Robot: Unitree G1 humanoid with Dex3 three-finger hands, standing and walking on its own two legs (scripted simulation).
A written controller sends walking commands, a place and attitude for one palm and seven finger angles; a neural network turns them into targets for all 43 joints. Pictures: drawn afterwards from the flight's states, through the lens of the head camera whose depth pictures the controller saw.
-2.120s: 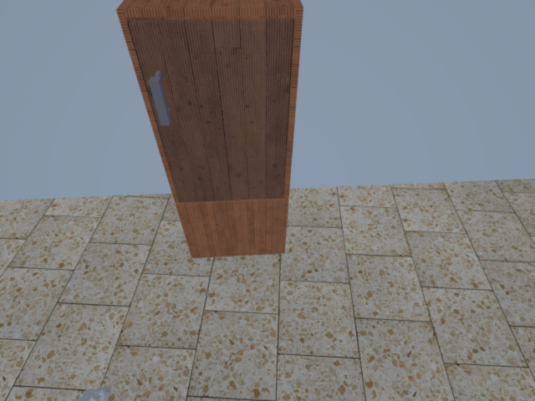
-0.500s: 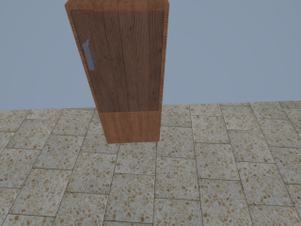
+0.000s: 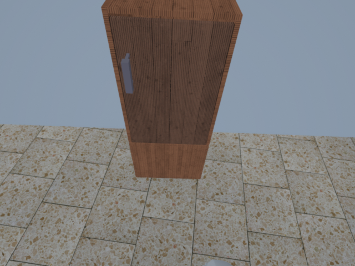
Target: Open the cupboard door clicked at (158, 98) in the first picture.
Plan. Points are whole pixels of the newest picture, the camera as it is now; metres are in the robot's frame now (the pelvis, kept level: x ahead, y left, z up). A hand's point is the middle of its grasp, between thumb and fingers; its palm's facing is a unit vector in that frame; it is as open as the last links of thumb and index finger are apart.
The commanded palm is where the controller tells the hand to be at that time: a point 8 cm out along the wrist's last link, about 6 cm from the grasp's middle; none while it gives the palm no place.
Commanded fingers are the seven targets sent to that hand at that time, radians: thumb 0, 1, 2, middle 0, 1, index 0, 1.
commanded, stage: take the last steps up to it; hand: left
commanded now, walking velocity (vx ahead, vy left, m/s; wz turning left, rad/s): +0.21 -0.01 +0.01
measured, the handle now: (128, 73) +0.70 +0.20 +0.04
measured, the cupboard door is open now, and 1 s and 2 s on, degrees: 0 0 0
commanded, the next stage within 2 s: come to a stop and stand still in 0.14 s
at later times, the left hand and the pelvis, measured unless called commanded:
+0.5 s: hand (123, 241) +0.22 +0.15 -0.17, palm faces +0.10 -0.96 -0.25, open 7.2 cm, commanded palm none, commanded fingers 0.00 0.90 0.90 -0.20 -0.30 -0.20 -0.30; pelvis +0.13 -0.03 -0.01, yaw +3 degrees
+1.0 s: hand out of the picture +0.07 +0.22 -0.18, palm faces +0.10 -0.97 -0.21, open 7.4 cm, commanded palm none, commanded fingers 0.00 0.90 0.90 -0.20 -0.30 -0.20 -0.30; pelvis +0.09 +0.03 +0.00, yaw +2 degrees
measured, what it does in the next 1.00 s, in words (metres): steps on the spot: right foot, then left foot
